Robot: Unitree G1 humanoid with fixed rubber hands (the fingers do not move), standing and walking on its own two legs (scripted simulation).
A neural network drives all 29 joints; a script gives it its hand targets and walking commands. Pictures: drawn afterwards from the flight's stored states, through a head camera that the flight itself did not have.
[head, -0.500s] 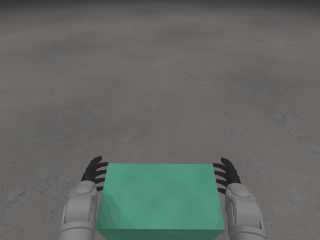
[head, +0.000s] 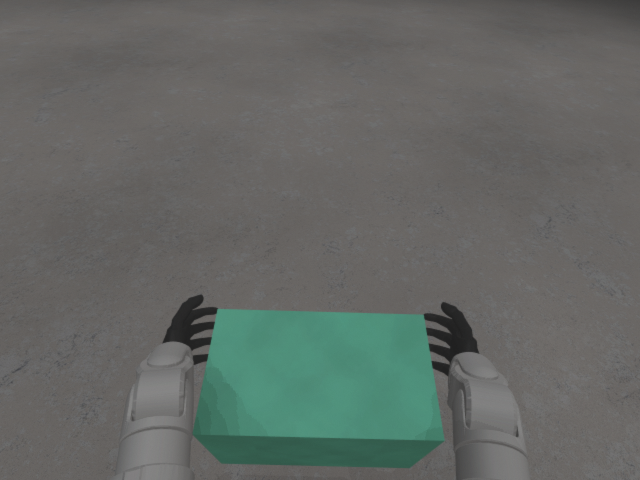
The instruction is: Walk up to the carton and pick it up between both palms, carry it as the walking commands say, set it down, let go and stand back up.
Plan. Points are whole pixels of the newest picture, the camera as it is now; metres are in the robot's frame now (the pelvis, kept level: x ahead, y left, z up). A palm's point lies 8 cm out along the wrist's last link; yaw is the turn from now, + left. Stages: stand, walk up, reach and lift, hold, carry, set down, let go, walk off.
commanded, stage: set down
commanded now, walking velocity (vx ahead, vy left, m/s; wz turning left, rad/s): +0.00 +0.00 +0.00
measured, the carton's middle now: (318, 392) +0.28 +0.01 -0.06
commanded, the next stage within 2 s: none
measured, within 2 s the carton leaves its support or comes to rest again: neither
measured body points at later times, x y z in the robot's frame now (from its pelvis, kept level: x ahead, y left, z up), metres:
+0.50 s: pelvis -0.02 +0.01 -0.02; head +0.07 +0.01 +0.42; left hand +0.31 +0.19 -0.06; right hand +0.31 -0.18 -0.06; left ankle +0.00 +0.13 -0.75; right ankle +0.01 -0.12 -0.75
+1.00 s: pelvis -0.06 +0.00 -0.09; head +0.13 +0.00 +0.32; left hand +0.34 +0.20 -0.15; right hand +0.34 -0.17 -0.15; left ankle +0.00 +0.13 -0.75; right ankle +0.01 -0.12 -0.75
